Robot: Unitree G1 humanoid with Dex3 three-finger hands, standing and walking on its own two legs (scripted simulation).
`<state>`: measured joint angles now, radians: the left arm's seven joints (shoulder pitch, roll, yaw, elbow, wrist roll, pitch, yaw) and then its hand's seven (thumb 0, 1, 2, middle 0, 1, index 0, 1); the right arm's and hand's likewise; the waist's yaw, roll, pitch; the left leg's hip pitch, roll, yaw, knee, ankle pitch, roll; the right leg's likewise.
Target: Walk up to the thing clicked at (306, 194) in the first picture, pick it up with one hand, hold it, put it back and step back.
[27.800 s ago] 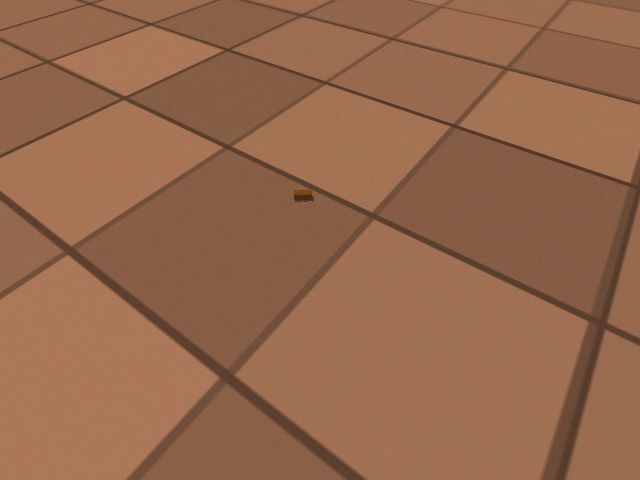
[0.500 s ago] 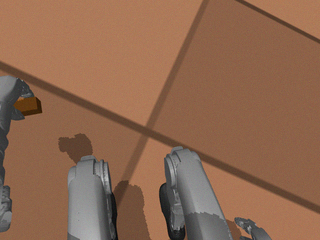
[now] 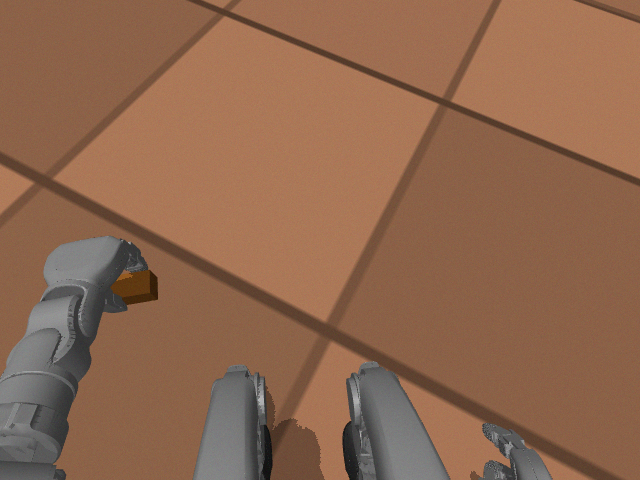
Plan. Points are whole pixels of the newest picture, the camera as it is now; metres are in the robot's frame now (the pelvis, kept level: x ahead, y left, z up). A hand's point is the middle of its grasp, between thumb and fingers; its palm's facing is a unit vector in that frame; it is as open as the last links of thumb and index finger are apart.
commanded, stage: lift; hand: left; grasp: from above
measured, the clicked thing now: (123, 290) +0.40 +0.27 -0.12
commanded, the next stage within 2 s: hold in 0.70 s
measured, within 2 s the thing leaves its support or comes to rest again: neither
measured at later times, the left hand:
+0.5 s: hand (79, 252) +0.37 +0.24 +0.06, palm faces -0.43 -0.09 -0.90, open 6.6 cm
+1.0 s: hand (60, 209) +0.39 +0.24 +0.12, palm faces -0.42 -0.09 -0.90, open 6.5 cm
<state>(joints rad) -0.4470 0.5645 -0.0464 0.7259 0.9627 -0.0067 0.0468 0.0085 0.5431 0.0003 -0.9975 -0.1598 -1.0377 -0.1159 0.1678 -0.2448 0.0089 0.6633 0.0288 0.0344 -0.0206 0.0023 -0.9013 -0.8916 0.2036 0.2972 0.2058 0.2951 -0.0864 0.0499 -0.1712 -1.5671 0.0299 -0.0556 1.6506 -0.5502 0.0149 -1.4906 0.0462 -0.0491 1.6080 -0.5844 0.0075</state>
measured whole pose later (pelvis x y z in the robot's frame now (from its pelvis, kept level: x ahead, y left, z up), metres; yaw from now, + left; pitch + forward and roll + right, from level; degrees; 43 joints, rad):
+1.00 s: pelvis +0.08 +0.01 +0.19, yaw +1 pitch +9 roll -1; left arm -0.35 0.36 -0.21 0.86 0.98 0.07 0.14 0.01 0.54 0.00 -0.98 -0.20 -1.03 -0.14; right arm 0.25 -0.25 -0.04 0.74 0.05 0.00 -0.05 0.00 -0.90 -0.89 0.20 0.30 0.20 0.30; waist -0.04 0.04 -0.08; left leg -0.55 0.01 0.03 0.74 -0.33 0.02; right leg -0.51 0.02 0.04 0.71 -0.35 0.01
